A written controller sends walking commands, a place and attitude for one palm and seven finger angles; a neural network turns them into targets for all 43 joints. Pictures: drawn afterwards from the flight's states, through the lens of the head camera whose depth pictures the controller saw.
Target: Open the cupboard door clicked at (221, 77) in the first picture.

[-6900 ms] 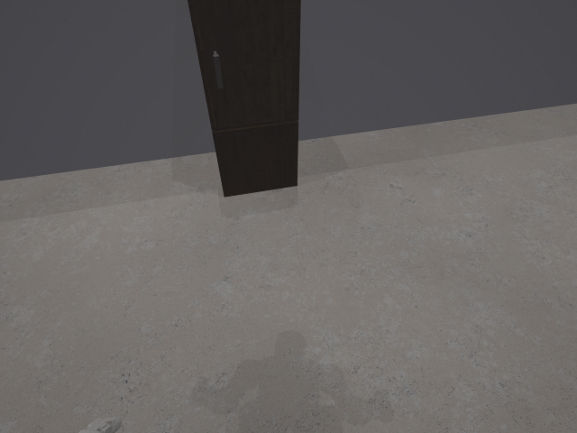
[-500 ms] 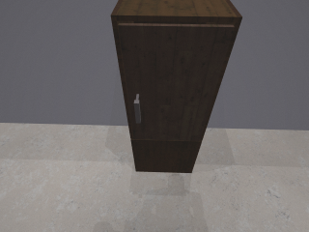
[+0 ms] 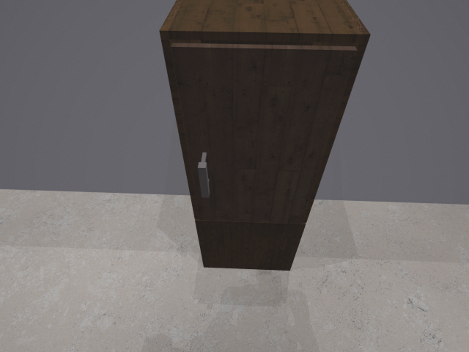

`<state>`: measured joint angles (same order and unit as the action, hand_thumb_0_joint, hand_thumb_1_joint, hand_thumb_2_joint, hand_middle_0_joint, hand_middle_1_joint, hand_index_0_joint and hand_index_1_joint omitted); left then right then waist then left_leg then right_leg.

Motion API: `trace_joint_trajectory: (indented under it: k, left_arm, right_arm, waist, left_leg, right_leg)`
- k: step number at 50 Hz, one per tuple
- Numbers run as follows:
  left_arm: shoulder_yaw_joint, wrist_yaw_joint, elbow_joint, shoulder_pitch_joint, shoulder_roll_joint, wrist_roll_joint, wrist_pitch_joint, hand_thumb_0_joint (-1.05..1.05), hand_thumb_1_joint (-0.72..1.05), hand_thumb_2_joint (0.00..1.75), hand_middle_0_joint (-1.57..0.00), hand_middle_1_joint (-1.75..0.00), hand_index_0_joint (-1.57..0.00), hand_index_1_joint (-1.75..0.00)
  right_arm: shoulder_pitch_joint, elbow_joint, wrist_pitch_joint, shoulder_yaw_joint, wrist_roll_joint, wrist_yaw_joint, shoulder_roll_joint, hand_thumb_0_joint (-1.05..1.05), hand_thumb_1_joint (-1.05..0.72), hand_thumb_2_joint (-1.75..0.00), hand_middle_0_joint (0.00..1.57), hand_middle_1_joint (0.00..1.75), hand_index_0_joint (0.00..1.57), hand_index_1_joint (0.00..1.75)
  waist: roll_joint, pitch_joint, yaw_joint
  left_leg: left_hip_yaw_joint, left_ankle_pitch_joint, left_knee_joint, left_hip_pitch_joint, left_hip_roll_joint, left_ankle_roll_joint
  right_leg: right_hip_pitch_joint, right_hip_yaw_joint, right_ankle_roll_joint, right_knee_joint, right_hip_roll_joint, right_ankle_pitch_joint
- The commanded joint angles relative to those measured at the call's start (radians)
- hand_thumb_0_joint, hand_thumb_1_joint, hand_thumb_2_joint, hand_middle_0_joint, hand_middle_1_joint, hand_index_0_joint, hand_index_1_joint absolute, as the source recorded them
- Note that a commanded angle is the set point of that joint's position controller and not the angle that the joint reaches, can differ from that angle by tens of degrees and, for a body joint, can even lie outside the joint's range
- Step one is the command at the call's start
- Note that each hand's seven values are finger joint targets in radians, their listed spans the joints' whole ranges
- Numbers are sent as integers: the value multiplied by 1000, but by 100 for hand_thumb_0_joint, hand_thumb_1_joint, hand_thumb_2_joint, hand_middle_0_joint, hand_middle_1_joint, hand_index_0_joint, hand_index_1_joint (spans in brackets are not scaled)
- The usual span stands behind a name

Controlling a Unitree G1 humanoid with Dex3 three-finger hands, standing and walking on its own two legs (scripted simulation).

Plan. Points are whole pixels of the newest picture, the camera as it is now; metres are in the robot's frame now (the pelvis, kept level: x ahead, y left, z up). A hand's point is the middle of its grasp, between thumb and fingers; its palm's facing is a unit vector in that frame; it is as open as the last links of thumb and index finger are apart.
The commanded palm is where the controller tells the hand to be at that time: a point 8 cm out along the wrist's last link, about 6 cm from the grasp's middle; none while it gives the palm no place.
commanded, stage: come to a stop and stand still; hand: left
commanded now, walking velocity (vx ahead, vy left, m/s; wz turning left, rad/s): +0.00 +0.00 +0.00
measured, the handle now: (204, 175) +0.56 +0.12 -0.09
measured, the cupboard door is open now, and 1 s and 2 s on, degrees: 0 0 0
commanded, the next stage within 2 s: look again from close up in 0.42 s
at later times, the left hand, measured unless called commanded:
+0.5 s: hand out of the picture +0.00 +0.15 -0.17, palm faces +0.03 -0.98 -0.19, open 7.3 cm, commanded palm none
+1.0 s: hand out of the picture -0.01 +0.13 -0.18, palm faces +0.04 -0.98 -0.17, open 7.3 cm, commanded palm none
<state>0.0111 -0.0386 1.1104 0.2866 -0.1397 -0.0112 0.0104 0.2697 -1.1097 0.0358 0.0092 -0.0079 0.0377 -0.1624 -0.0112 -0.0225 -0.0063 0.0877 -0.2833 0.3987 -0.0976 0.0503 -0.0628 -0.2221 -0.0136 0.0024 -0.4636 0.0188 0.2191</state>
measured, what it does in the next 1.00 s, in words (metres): stands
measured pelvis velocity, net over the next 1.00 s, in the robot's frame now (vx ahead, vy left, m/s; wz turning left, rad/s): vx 0.01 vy -0.03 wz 0.01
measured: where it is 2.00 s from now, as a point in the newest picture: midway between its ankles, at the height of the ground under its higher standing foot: outside the picture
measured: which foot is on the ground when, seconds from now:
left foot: down 0.00-1.00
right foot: down 0.00-1.00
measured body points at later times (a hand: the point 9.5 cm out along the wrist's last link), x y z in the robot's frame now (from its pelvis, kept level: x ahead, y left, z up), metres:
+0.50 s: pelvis +0.01 -0.02 +0.00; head +0.02 -0.02 +0.45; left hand +0.00 +0.20 -0.16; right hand -0.01 -0.23 -0.16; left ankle -0.04 +0.07 -0.74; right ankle +0.02 -0.12 -0.74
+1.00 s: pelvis +0.01 -0.03 +0.00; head +0.02 -0.02 +0.45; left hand -0.01 +0.18 -0.16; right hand -0.01 -0.24 -0.16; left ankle -0.04 +0.07 -0.74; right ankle +0.02 -0.12 -0.74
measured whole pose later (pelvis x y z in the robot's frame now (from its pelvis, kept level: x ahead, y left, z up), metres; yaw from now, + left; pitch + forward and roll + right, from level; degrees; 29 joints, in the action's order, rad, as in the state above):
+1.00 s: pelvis +0.01 -0.03 +0.00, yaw +0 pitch -1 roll +0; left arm 0.02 -0.04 1.12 0.31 -0.13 -0.01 0.02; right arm 0.30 -1.16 0.03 0.01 -0.01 0.04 -0.12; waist 0.00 -0.03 -0.01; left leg 0.07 -0.29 0.39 -0.09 0.01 -0.02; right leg -0.19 -0.04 -0.04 -0.42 -0.02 0.21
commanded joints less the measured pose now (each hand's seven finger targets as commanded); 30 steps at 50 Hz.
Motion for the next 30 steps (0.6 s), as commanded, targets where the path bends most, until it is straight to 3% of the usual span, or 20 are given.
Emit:
trace_joint_trajectory:
  k: [1, 9, 23, 30]
  left_arm:
    - [-17, 1, -35, 45, -82, 0, 13, 0, 90, 90, -20, -30, -20, -30]
    - [-15, 2, -32, 45, -81, 2, 12, 0, 90, 90, -20, -30, -20, -30]
    - [-15, -1, -30, 59, -79, 4, 19, 0, 90, 90, -20, -30, -20, -30]
    - [-14, -2, -26, 60, -76, 4, 17, 0, 90, 90, -20, -30, -20, -30]
  right_arm:
    - [76, 15, 9, -12, -3, 7, -82, 0, -90, -90, 20, 30, 20, 30]
    - [75, -2, 4, -10, -2, 6, -75, 0, -90, -90, 20, 30, 20, 30]
    - [101, -26, 6, -9, -2, 7, -54, 0, -90, -90, 20, 30, 20, 30]
    - [110, -33, 3, -9, -2, 8, -45, 0, -90, -90, 20, 30, 20, 30]
  waist:
    - [21, -32, 10]
    - [27, -48, 7]
    - [24, -31, 7]
    - [17, -60, 7]
  left_leg:
    - [-125, 268, -76, -63, -161, 15]
    - [-125, 159, -91, -85, -158, 19]
    - [-119, 163, -81, -81, -156, 25]
    - [-119, 139, -90, -92, -159, 26]
  right_leg:
    - [48, 87, -47, 43, 85, -236]
    - [53, 98, -50, 72, 84, -184]
    - [81, 105, -60, 83, 87, -218]
    - [68, 101, -60, 95, 82, -181]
